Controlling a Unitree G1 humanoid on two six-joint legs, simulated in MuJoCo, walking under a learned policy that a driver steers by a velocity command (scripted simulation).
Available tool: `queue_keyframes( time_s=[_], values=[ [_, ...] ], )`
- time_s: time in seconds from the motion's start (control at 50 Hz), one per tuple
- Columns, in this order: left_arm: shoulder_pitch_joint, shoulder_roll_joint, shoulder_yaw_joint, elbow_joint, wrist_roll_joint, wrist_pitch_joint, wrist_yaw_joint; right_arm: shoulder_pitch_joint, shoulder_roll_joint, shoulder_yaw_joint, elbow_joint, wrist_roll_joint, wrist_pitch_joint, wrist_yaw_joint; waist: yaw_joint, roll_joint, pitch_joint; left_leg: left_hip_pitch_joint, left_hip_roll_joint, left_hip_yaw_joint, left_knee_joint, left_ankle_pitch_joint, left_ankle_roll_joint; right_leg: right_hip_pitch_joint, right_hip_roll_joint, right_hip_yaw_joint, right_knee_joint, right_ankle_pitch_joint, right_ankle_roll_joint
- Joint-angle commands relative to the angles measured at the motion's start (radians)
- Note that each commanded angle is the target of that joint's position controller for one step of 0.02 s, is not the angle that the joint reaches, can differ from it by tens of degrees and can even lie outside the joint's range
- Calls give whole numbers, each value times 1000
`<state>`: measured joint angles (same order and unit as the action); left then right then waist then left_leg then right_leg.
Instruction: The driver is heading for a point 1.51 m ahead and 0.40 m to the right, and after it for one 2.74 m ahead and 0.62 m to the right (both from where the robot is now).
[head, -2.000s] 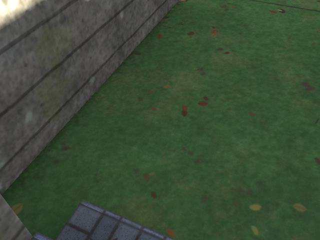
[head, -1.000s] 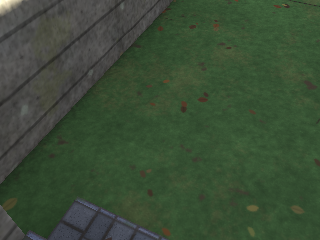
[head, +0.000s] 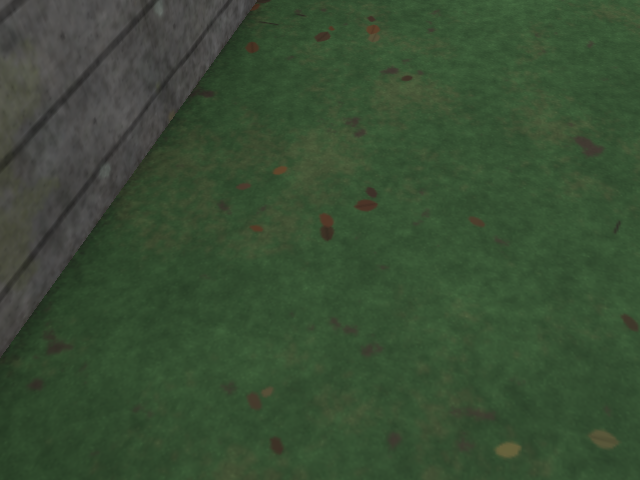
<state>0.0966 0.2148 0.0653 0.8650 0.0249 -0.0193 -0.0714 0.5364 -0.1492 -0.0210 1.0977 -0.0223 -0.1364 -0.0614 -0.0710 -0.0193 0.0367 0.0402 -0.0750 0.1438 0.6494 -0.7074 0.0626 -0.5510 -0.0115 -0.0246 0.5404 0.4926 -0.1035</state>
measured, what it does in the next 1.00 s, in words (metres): goes down, turning right: right foot 0.18 m lower, then left foot 0.18 m lower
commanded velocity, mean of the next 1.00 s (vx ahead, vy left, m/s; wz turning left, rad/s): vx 0.47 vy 0.00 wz -0.41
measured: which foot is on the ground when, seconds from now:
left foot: down 0.00-0.10, up 0.12-0.66, down 0.68-1.00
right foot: up 0.00-0.08, down 0.10-0.68, up 0.70-1.00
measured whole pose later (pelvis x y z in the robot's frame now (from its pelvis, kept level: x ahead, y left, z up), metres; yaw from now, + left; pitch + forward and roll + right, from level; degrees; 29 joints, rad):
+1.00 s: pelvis +0.60 -0.02 -0.31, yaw -24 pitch +1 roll +2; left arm 0.05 0.20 0.00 0.89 0.03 -0.06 -0.03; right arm 0.54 -0.15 -0.02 1.08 0.00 -0.09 0.00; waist -0.05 -0.06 0.05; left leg -0.10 -0.08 0.05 0.43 -0.35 0.05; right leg -0.64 0.00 0.00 0.74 -0.02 -0.06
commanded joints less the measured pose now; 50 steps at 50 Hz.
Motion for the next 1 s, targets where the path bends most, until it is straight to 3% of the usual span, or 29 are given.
queue_keyframes(
  time_s=[0.02,0.06,0.1,0.12,0.14,0.16,0.18,0.2,0.22,0.28,0.32,0.34,0.38,0.44,0.54,0.6,0.66,0.68,0.7,0.72,0.74,0.76,0.78,0.8,0.82,0.84,0.9,0.94,1.0],
  values=[
    [-77,7,-15,-61,3,2,-16,51,-69,-4,-24,-4,-7,-21,-47,-6,150,-276,190,-60,63,615,31,168,25,-56,-102,46,20],
    [100,52,-3,10,17,-11,23,65,-113,-7,-15,-17,16,-29,2,-23,88,-143,184,-63,376,800,40,239,27,-75,-240,38,2],
    [468,101,28,145,26,-18,47,14,-174,-27,-20,3,42,-29,197,-73,-82,-223,151,-1,949,856,25,617,15,-111,-372,69,-32],
    [552,212,53,182,34,-18,42,105,-73,-28,-13,30,57,-20,146,-310,-143,-754,16,41,1482,-193,-35,1076,-179,55,48,537,-168],
    [592,239,58,147,-6,-11,35,101,-126,-24,-76,68,41,-15,184,-178,-395,-1034,75,-112,1599,-218,-37,1374,-349,330,254,610,-315],
    [552,210,51,102,-9,-6,36,-17,-172,-38,-115,56,29,-3,217,41,-413,-1110,116,-136,1531,-104,-42,1284,-379,431,90,354,-365],
    [446,170,32,81,-11,-7,54,-128,-161,-36,-141,5,40,10,163,142,-233,-1111,152,-117,1398,5,-26,1033,-331,392,5,264,-308],
    [414,247,57,100,-6,-4,84,-160,-113,-22,-182,-9,58,19,142,15,-206,-1183,110,-129,1400,14,-52,885,-445,641,-126,-209,-439],
    [419,188,38,92,-21,-16,91,-224,-129,-24,-186,-58,83,22,123,148,-114,-1181,150,-177,1361,-44,-60,696,-429,704,-139,-376,-423],
    [285,104,-13,75,-14,-63,76,-325,-92,-21,-230,-33,119,41,7,125,118,-926,207,-214,730,479,-103,64,-188,446,-231,-619,-254],
    [259,137,-10,53,-16,-65,78,-309,-69,-18,-211,-65,124,62,8,37,51,-513,165,-134,455,763,-119,-150,-67,318,-261,-464,-191],
    [291,170,2,72,-3,-65,69,-165,-57,-21,-142,-44,130,71,-14,-54,-20,-450,157,-135,570,891,-104,-94,-88,330,-229,-396,-194],
    [358,106,-8,89,-20,-65,85,-378,-177,-58,-228,-26,116,78,62,-30,61,-860,202,-212,382,994,-87,250,-66,400,-124,-619,-209],
    [423,103,-5,60,3,-63,103,-607,-135,-44,-307,-49,87,105,169,22,59,-869,161,-210,117,1155,-78,314,-36,467,-16,-920,-202],
    [430,101,-7,48,21,-66,89,-645,-114,-40,-365,-14,69,120,234,-66,83,-667,101,-220,-107,1103,-86,287,10,475,159,-853,-168],
    [449,89,-16,69,28,-44,113,-607,-124,-45,-369,23,49,98,249,-95,83,-526,148,-259,-367,1163,-84,401,35,471,307,-764,-118],
    [471,115,-7,106,39,-19,118,-266,-195,-88,-233,12,51,70,111,31,11,-158,194,-210,-549,1213,-58,338,83,392,774,-710,-116],
    [484,102,-2,111,20,-29,100,-131,-228,-99,-188,1,60,76,57,99,-82,97,231,-244,-427,1223,-67,145,147,307,981,-1037,-91],
    [604,42,-3,131,-36,-36,95,50,-269,-101,-139,-43,60,85,68,242,-255,543,369,-284,50,1640,-21,-219,204,194,1405,-1495,-29],
    [606,65,-16,132,-48,-35,120,95,-265,-97,-127,-26,50,105,37,223,-340,630,455,-393,128,1618,-2,-407,131,188,1526,-1372,-30],
    [504,93,-25,81,-39,-39,126,59,-322,-121,-132,1,48,97,17,316,-402,569,551,-596,-36,1043,158,-544,97,113,1612,-1238,-6],
    [312,125,-16,71,20,-34,114,-54,-173,-88,-176,-5,54,80,-4,113,-240,296,418,-539,-251,428,131,-540,31,81,1401,-1030,-13],
    [251,113,-13,45,25,-35,90,-94,-188,-83,-182,-22,48,62,6,235,-158,113,476,-639,-297,393,205,-501,24,90,1371,-979,-3],
    [211,120,-11,44,44,-32,71,-137,-127,-55,-181,-25,35,64,55,109,-27,-108,420,-567,-316,516,170,-413,-22,142,1123,-877,5],
    [163,74,-14,50,53,-27,62,-100,-93,-40,-139,-21,20,63,62,114,51,-231,386,-517,-297,671,142,-366,-15,176,1032,-838,12],
    [116,32,-31,16,34,-22,49,-117,-95,-35,-122,-14,15,55,109,76,87,-374,320,-421,-365,688,112,-270,-33,131,792,-738,49],
    [114,-36,-62,21,33,-37,43,-122,-107,-22,-116,7,15,47,120,148,7,-362,268,-273,-348,1209,125,-52,-21,37,373,-586,83],
    [73,-21,-68,12,0,-53,42,-113,-113,-18,-112,29,22,55,111,175,-33,-397,226,-205,-341,1255,77,154,33,-13,234,-456,57],
    [35,1,-69,21,3,-47,42,-42,-107,-7,-80,33,30,63,87,129,-3,-288,243,-226,-312,1241,56,193,51,-29,124,-451,26]
  ],
)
